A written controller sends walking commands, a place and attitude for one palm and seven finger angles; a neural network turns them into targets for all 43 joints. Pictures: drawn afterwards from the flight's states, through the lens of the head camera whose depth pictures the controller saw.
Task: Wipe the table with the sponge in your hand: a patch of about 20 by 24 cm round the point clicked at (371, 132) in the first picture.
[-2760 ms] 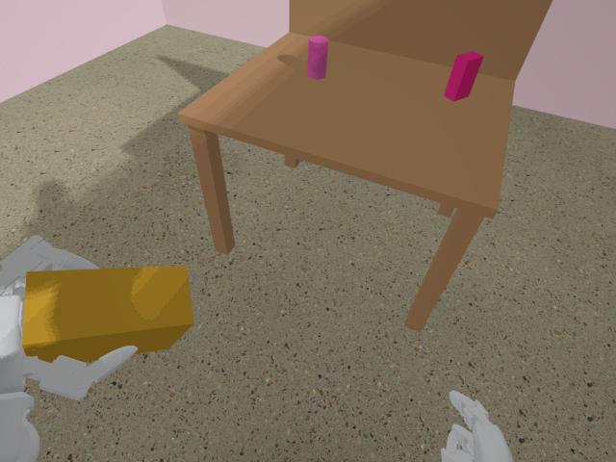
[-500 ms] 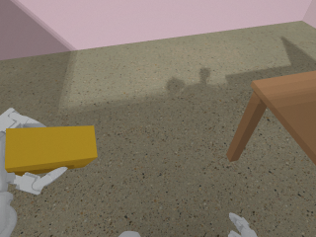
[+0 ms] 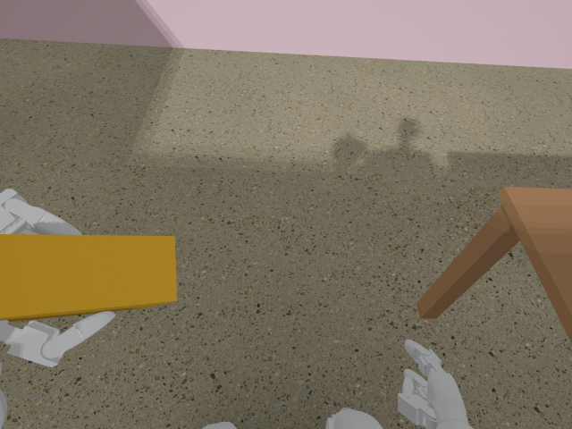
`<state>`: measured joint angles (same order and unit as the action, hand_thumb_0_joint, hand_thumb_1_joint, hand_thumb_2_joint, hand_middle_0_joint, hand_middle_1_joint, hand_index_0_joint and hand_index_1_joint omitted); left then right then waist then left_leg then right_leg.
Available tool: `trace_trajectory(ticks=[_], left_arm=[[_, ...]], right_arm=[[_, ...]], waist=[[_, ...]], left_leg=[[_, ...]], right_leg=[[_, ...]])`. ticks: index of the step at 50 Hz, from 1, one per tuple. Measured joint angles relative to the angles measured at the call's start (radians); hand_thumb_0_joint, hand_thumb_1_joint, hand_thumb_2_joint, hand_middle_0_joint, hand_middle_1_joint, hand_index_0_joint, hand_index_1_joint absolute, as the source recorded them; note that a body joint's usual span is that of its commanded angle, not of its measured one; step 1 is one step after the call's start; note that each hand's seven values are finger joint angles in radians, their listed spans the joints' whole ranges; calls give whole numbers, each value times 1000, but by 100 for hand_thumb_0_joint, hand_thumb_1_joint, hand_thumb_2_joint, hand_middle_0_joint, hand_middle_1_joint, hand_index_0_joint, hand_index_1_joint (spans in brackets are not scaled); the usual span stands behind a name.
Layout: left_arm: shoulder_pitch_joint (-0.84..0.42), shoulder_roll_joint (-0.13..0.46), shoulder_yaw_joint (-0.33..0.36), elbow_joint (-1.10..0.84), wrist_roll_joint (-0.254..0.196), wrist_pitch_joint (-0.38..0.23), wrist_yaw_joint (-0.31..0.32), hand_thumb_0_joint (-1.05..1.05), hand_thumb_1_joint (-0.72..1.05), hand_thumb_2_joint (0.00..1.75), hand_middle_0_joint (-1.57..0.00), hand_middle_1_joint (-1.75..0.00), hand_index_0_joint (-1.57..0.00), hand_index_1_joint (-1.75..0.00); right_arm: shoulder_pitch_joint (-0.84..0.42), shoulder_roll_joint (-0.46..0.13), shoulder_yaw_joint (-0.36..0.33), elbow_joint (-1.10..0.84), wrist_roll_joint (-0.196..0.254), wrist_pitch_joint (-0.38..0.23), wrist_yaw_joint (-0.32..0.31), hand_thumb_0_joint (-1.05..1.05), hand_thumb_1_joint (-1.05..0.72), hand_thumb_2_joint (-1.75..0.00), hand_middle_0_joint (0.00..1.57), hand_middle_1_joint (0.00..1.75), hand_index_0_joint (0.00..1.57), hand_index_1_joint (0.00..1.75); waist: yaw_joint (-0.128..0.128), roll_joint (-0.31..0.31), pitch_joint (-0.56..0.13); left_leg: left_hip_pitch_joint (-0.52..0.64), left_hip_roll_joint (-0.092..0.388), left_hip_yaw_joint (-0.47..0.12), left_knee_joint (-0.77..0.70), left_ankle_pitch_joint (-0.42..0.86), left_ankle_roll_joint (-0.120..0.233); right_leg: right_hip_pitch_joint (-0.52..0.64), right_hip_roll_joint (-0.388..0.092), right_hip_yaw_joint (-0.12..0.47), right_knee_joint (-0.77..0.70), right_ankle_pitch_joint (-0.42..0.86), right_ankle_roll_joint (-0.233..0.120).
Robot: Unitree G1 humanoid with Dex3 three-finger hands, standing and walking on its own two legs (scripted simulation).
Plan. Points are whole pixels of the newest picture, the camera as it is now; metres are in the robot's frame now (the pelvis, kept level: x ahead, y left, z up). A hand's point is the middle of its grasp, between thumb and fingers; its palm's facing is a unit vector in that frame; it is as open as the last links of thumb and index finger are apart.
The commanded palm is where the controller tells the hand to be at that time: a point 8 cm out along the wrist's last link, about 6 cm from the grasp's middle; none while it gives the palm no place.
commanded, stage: walk to a spot facing it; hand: left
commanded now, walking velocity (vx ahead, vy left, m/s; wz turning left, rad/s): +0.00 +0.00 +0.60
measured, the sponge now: (114, 278) +0.23 +0.19 +0.16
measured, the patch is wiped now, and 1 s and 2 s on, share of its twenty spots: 0.00 0.00 0.00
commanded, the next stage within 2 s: none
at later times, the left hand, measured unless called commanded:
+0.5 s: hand out of the picture +0.11 +0.23 +0.18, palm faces +0.61 -0.68 -0.41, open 10.3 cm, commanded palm +0.03 +0.26 +0.18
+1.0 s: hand out of the picture +0.03 +0.21 +0.17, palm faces +0.78 -0.46 -0.43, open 10.3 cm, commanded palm -0.05 +0.22 +0.18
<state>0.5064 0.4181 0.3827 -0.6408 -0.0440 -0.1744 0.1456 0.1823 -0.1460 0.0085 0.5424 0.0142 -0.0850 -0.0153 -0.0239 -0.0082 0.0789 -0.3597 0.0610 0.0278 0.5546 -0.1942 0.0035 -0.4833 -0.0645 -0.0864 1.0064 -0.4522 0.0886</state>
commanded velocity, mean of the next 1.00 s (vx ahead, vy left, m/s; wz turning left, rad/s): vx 0.19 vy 0.00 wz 0.57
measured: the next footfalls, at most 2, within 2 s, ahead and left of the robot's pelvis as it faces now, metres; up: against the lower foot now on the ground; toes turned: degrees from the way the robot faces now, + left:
right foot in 0.14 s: +0.05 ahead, -0.15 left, +0.00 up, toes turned +0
left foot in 0.50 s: -0.05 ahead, +0.07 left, +0.00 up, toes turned +24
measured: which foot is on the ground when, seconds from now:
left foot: down 0.00-0.14, up 0.16-0.48, down 0.50-0.90, up 0.92-1.00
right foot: up 0.00-0.12, down 0.14-0.50, up 0.52-0.88, down 0.90-1.00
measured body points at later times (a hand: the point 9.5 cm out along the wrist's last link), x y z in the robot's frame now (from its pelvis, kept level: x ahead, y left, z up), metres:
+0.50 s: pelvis -0.03 -0.05 -0.01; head -0.01 -0.03 +0.44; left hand +0.07 +0.26 +0.20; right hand +0.21 -0.26 -0.07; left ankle -0.09 +0.05 -0.74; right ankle +0.01 -0.15 -0.73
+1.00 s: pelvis -0.02 -0.10 +0.00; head +0.00 -0.11 +0.45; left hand -0.02 +0.23 +0.19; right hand +0.23 -0.19 -0.11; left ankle -0.11 +0.02 -0.65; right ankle +0.03 -0.18 -0.73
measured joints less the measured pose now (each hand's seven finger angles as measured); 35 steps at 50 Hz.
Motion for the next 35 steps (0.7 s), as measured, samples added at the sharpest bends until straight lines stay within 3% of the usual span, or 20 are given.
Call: trace_trajectory(ticks=[5,7,8,10,12,14,16,22,25,27,30,32,35], left_arm=[[36,-2,-1,18,-14,8,-7,-1,-50,100,-71,-135,-72,-135],[15,-3,5,48,-11,22,-5,-1,-50,100,-71,-135,-72,-135],[-5,-15,2,66,-3,29,-3,-1,-50,100,-71,-135,-72,-135],[-51,-53,-31,114,4,51,3,-1,-50,100,-71,-135,-72,-135],[-67,-89,-59,153,7,63,6,-1,-50,100,-71,-135,-72,-135],[-65,-105,-77,172,10,63,4,-1,-50,100,-71,-135,-72,-135],[-56,-98,-85,170,14,56,3,-1,-50,100,-71,-135,-72,-135],[-16,-35,-52,73,16,21,21,-1,-50,100,-71,-135,-72,-135],[-4,-17,-18,18,6,6,33,-1,-50,100,-71,-135,-72,-135],[-19,-3,2,21,-2,-5,34,-1,-50,100,-71,-135,-72,-135],[-37,-3,2,59,23,-14,15,-1,-50,100,-71,-135,-72,-135],[-29,-15,-7,59,27,-11,7,-1,-50,100,-71,-135,-72,-135],[-8,-39,-26,43,23,-10,-2,-1,-50,100,-71,-135,-72,-135]], right_arm=[[42,14,28,22,-2,-19,-12,1,-90,-90,20,30,21,30],[46,11,34,30,-1,-19,-16,1,-90,-90,21,30,21,30],[38,2,34,39,-1,-14,-18,1,-90,-90,21,30,21,30],[22,-25,28,75,-8,-4,-27,1,-90,-90,21,30,21,30],[14,-49,20,102,-14,9,-33,1,-90,-90,21,30,21,30],[10,-63,11,112,-14,21,-47,1,-90,-90,21,30,21,30],[7,-73,0,104,-18,26,-63,1,-90,-90,21,30,21,30],[11,-109,-40,28,-31,35,-82,1,-90,-90,20,30,20,30],[11,-127,-53,-8,-29,42,-77,1,-90,-90,20,30,20,30],[-1,-106,-58,-5,-26,37,-71,1,-90,-90,20,30,20,30],[11,-63,-45,22,-16,9,-44,1,-90,-90,20,30,20,30],[29,-35,-27,37,-6,-3,-24,1,-90,-90,20,30,20,30],[57,-3,2,52,-5,-16,-10,1,-90,-90,20,30,20,30]], waist=[[38,54,-15],[61,59,-20],[72,66,-16],[75,77,-9],[67,67,-13],[50,46,-17],[34,19,-19],[9,-33,-36],[4,-44,-41],[8,-77,-26],[4,-47,-31],[6,-27,-41],[18,1,-51]], left_leg=[[-21,1,-79,-11,24,-32],[-46,-10,-98,26,13,-45],[-68,-12,-101,78,-48,-40],[-130,-35,-96,294,-190,-40],[-176,-56,-61,517,-215,-56],[-179,-57,-19,616,-218,-69],[-144,-46,19,579,-231,-70],[15,-20,75,229,-274,-51],[107,-33,81,19,-152,-31],[98,-58,82,37,-127,4],[87,-38,25,45,-130,17],[95,-25,-11,10,-105,12],[107,-15,-54,-42,-67,4]], right_leg=[[123,33,-1,-256,19,7],[202,40,-9,-408,88,-8],[205,42,-16,-428,168,-44],[205,28,-41,-394,160,-95],[223,3,-60,-402,138,-110],[246,-19,-80,-434,146,-109],[257,-39,-100,-462,163,-110],[210,-71,-161,-452,172,-109],[154,-98,-181,-360,138,-94],[89,-112,-109,-198,45,-61],[-1,-41,-25,66,-64,-33],[-36,-17,-11,129,-26,-20],[-42,-8,-12,91,34,-8]])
